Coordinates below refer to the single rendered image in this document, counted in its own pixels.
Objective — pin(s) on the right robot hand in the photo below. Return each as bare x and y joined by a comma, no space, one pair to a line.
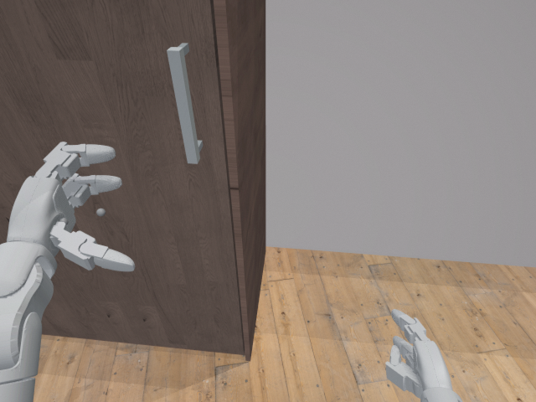
424,368

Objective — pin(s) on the left robot forearm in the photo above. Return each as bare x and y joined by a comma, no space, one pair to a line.
26,269

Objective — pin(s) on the wardrobe door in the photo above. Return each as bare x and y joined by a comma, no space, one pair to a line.
97,72

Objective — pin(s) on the left robot hand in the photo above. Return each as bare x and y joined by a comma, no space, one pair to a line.
42,202

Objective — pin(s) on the handle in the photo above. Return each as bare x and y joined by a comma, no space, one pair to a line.
179,75

